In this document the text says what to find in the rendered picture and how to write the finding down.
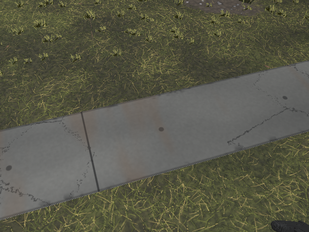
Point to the robot right hand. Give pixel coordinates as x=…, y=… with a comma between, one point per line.
x=289, y=226

